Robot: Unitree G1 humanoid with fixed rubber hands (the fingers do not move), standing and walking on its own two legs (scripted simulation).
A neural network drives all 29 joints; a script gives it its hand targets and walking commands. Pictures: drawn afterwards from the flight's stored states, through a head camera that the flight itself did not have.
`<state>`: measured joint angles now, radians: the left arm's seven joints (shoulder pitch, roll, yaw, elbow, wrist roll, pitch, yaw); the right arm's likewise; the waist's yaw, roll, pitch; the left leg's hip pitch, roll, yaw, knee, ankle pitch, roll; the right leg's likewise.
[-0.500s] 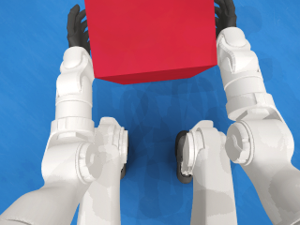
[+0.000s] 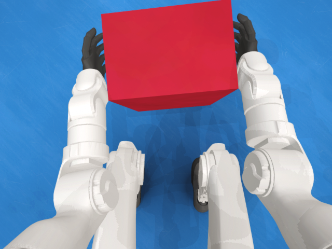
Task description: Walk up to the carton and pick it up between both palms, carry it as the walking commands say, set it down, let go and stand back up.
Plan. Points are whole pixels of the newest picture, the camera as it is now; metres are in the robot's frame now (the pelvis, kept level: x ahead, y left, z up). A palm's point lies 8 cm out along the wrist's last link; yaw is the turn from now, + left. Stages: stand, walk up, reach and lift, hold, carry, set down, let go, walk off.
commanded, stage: reach and lift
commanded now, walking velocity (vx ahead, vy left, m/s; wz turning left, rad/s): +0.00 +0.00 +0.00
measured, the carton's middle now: (170, 72) +0.50 +0.00 -0.15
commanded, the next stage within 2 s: none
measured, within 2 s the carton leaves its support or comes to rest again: neither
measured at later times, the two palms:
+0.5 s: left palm (80, 61) +0.47 +0.16 +0.00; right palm (262, 50) +0.49 -0.16 -0.01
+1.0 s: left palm (51, 51) +0.45 +0.16 +0.08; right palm (288, 35) +0.48 -0.16 +0.07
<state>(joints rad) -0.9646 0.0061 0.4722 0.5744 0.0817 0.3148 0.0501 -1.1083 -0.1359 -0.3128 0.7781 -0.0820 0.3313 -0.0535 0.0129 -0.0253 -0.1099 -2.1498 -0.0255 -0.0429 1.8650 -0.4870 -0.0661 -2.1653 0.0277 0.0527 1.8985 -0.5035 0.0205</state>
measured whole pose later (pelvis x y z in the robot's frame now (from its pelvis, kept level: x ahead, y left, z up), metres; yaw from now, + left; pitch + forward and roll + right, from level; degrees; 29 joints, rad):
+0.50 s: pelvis +0.02 +0.00 +0.06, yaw -1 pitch +43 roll +2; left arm -0.85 -0.05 0.50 0.54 0.13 0.35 0.01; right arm -0.95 -0.07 -0.34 0.71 -0.13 0.36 -0.03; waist 0.03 -0.01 -0.19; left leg -1.95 -0.02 -0.05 1.68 -0.49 -0.06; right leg -1.96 0.03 0.05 1.71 -0.50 0.02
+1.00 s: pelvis +0.03 +0.00 +0.12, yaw -1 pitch +38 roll +2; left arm -0.70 -0.06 0.47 0.50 0.13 0.35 -0.01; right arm -0.81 -0.01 -0.35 0.68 -0.13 0.35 -0.04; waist 0.03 -0.02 -0.23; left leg -1.68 -0.02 -0.05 1.49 -0.48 -0.06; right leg -1.69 0.03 0.05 1.52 -0.49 0.01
